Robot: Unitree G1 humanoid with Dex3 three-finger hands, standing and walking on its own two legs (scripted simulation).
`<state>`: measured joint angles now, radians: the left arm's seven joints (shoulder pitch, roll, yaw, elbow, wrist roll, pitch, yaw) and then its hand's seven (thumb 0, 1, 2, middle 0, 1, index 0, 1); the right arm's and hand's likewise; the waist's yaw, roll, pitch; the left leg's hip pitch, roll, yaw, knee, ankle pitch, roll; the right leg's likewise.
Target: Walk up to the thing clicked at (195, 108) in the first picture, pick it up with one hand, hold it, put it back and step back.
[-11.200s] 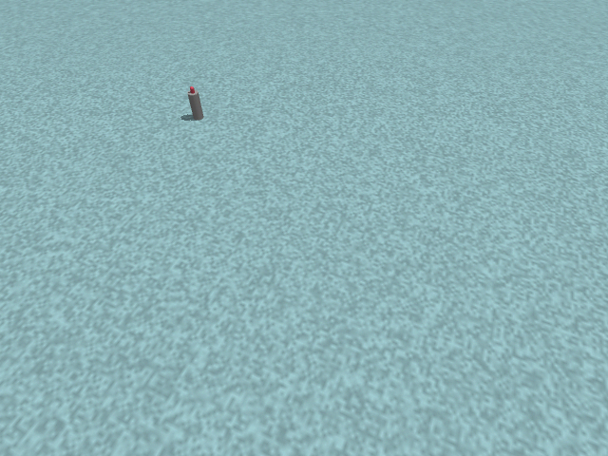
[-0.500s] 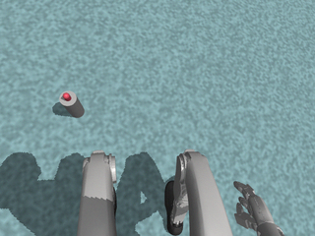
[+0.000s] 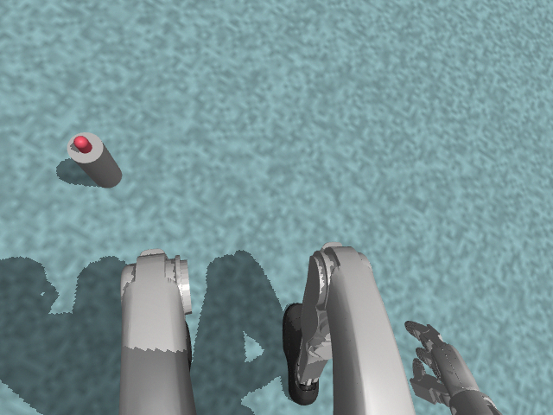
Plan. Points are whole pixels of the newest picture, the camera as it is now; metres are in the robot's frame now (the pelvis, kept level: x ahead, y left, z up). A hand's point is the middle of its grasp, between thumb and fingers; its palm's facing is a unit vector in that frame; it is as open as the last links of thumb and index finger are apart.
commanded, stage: go down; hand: left
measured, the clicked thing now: (95, 160) +0.51 +0.30 -0.30
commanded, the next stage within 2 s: approach in 0.22 s
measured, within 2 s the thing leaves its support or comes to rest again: neither
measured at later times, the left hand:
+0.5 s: hand out of the picture +0.39 +0.47 +0.00, palm faces +0.35 -0.94 -0.04, open 17.4 cm
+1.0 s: hand (15, 178) +0.44 +0.39 -0.21, palm faces +0.32 -0.95 +0.01, open 17.6 cm
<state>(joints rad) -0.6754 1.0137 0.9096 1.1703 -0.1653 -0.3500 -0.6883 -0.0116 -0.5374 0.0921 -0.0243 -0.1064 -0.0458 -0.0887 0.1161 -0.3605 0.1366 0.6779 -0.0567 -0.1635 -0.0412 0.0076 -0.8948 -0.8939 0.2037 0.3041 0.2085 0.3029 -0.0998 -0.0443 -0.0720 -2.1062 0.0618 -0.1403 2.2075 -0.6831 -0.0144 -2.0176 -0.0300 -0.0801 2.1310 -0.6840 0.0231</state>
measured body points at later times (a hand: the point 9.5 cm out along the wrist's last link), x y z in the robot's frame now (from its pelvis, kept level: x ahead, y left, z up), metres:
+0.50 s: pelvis +0.00 +0.01 -0.02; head +0.22 +0.10 +0.36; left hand +0.37 +0.52 +0.00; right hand +0.14 -0.27 -0.11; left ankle +0.08 +0.13 -0.36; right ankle +0.10 -0.13 -0.36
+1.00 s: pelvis -0.01 +0.01 -0.09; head +0.25 +0.15 +0.25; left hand +0.42 +0.44 -0.21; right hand +0.12 -0.26 -0.15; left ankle +0.08 +0.13 -0.36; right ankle +0.10 -0.13 -0.36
